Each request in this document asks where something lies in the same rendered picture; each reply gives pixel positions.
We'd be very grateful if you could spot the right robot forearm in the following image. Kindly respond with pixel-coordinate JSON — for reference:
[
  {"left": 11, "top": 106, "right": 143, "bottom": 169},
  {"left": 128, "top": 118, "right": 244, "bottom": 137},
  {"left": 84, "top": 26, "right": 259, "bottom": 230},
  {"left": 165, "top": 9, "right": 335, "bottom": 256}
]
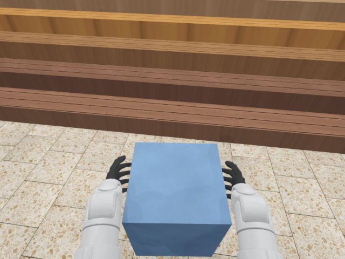
[{"left": 231, "top": 183, "right": 284, "bottom": 259}]

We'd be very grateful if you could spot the right robot hand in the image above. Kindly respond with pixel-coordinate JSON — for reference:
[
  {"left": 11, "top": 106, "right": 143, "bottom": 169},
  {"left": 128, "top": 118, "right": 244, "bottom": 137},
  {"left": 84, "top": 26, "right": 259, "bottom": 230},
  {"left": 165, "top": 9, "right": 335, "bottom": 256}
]
[{"left": 222, "top": 161, "right": 245, "bottom": 199}]

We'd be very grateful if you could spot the left robot forearm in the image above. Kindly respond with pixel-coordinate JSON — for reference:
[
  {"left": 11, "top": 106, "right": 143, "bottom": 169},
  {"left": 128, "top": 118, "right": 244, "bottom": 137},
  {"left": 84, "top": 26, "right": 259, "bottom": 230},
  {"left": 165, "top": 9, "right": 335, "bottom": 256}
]
[{"left": 74, "top": 179, "right": 123, "bottom": 259}]

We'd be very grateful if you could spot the carton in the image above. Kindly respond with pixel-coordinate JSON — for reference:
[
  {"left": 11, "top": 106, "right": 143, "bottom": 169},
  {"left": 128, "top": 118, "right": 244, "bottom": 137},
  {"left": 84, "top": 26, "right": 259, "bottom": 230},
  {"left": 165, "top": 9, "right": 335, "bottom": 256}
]
[{"left": 122, "top": 142, "right": 232, "bottom": 257}]

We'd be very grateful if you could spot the left robot hand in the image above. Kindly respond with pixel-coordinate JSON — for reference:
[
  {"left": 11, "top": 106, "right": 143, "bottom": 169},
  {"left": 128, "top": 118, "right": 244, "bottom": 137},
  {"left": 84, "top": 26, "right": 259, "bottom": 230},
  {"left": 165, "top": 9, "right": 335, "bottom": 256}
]
[{"left": 106, "top": 155, "right": 132, "bottom": 193}]

